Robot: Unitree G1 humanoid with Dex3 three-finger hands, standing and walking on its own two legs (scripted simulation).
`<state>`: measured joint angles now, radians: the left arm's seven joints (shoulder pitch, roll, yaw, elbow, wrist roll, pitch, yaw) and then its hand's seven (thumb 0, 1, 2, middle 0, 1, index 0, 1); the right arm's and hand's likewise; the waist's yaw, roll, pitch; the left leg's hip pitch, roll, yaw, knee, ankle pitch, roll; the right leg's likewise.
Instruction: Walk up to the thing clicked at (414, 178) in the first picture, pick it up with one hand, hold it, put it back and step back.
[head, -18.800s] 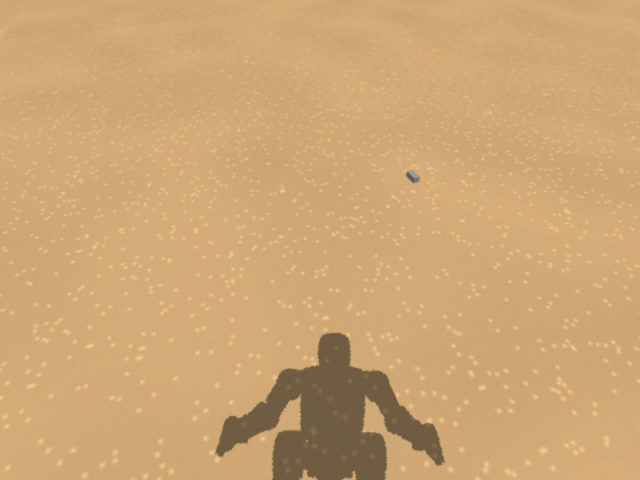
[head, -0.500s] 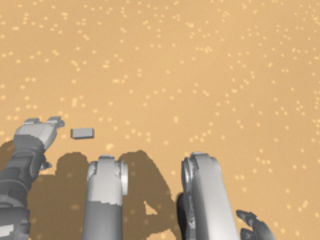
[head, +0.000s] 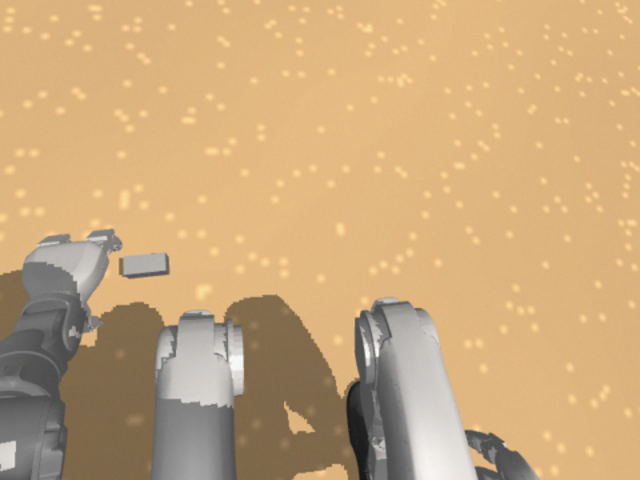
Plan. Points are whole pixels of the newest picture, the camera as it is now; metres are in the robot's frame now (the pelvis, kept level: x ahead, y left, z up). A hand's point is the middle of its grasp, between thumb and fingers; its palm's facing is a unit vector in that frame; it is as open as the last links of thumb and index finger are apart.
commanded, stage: rise first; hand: left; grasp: from above
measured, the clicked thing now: (146, 265) +0.44 +0.25 -0.32
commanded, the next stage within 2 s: approach in 0.22 s
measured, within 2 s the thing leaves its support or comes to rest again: neither
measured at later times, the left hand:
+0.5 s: hand (103, 281) +0.38 +0.28 -0.19, palm faces -0.46 -0.07 -0.88, open 11.4 cm
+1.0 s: hand (125, 252) +0.43 +0.26 -0.21, palm faces -0.48 -0.09 -0.87, open 12.2 cm
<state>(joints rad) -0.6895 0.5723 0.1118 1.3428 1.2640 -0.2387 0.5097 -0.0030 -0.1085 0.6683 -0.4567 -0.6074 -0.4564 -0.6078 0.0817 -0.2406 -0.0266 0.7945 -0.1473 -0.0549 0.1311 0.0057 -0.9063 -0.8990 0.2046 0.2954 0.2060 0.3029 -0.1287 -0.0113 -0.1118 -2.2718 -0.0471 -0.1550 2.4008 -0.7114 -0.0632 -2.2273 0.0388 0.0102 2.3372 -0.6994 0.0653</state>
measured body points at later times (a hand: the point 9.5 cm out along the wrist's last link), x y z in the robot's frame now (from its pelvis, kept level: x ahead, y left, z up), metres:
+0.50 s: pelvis +0.00 +0.00 -0.01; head +0.22 +0.05 +0.38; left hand +0.40 +0.28 -0.14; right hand +0.10 -0.28 -0.13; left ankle +0.07 +0.14 -0.30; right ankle +0.10 -0.14 -0.30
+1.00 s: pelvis +0.01 +0.00 -0.01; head +0.25 +0.03 +0.36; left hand +0.45 +0.26 -0.16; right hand +0.03 -0.27 -0.13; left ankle +0.07 +0.14 -0.30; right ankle +0.10 -0.14 -0.30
